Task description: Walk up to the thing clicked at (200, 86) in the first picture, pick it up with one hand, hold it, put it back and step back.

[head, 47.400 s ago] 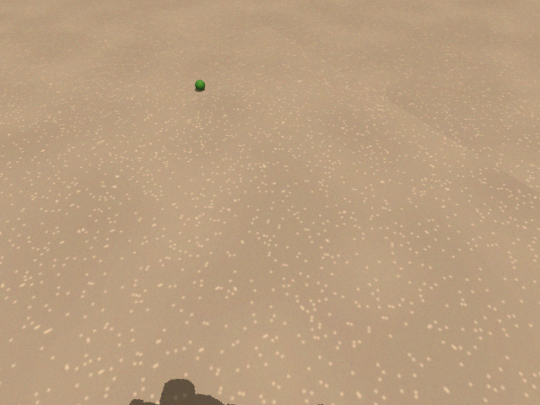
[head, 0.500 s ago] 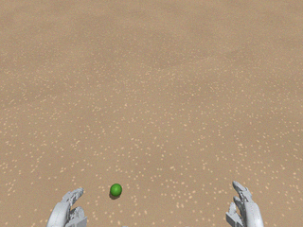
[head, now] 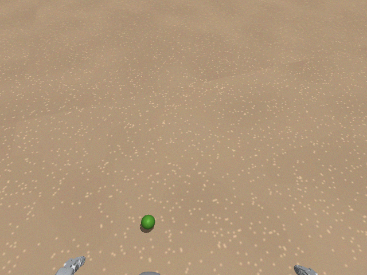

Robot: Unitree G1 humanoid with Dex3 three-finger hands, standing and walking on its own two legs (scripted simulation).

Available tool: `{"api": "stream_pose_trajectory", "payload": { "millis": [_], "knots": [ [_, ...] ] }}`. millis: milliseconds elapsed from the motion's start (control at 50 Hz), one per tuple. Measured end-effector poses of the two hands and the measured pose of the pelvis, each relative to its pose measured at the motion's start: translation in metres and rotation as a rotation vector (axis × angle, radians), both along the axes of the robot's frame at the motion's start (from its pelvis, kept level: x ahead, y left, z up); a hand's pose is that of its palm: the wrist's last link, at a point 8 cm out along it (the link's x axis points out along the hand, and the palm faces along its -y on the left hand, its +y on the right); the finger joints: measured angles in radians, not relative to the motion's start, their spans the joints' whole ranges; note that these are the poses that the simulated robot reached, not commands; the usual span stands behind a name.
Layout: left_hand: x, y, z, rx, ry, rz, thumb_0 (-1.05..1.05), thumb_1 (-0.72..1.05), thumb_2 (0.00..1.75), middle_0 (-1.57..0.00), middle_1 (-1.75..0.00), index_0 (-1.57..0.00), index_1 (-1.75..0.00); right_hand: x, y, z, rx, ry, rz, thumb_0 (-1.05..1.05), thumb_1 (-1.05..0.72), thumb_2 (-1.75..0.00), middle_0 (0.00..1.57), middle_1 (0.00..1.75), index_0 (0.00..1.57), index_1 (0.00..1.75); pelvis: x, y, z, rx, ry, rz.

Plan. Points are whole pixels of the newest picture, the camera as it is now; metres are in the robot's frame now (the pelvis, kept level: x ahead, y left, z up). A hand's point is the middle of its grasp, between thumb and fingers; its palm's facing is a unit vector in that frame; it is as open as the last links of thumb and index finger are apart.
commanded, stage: stand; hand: left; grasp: from above
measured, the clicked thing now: (148, 221) +0.46 +0.22 -0.71
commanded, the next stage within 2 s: none
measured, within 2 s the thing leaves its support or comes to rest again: neither
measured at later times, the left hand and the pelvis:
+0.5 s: hand out of the picture +0.04 +0.24 -0.13, palm faces +0.05 -0.94 -0.34, open 7.3 cm; pelvis +0.00 +0.00 +0.03, yaw +1 degrees
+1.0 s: hand out of the picture +0.05 +0.23 -0.13, palm faces +0.04 -0.94 -0.34, open 7.3 cm; pelvis +0.00 -0.02 +0.04, yaw +1 degrees
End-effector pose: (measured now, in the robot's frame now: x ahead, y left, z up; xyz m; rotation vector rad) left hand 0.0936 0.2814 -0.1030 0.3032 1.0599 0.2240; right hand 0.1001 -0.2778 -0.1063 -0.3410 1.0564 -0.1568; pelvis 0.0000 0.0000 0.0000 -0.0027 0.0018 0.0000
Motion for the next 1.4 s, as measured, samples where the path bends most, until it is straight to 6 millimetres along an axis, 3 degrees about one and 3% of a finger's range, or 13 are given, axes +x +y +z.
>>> {"api": "stream_pose_trajectory", "payload": {
  "millis": [180,340,820,1400],
  "knots": [
    [-0.053,-0.002,-0.003,-0.025,0.169,0.076,0.01,0.91,0.9,-0.2,-0.3,-0.21,-0.3,-0.025,0.001,0.003,0.015,0.11,-0.053,0.01,-0.9,-0.9,0.2,0.3,0.2,0.3,0.003,-0.001,0.017,-0.002,-0.042,0.01],
    [-0.069,-0.005,0.001,-0.039,0.226,0.095,0.01,0.91,0.9,-0.2,-0.3,-0.21,-0.3,-0.036,0.006,0.006,0.036,0.151,-0.068,0.01,-0.9,-0.9,0.2,0.3,0.21,0.3,0.002,-0.001,0.027,-0.002,-0.069,0.012],
    [-0.056,-0.001,0.015,-0.01,0.212,0.09,0.0,0.91,0.9,-0.2,-0.3,-0.21,-0.3,-0.046,-0.017,0.01,0.022,0.196,-0.074,0.01,-0.9,-0.9,0.2,0.3,0.2,0.3,-0.001,-0.012,0.034,0.0,-0.074,0.018],
    [-0.032,-0.006,0.018,-0.019,0.176,0.064,0.0,0.91,0.9,-0.2,-0.3,-0.21,-0.3,-0.03,-0.027,0.017,0.011,0.174,-0.066,0.0,-0.9,-0.9,0.2,0.3,0.2,0.3,0.004,-0.018,0.036,-0.002,-0.062,0.013]
  ]
}}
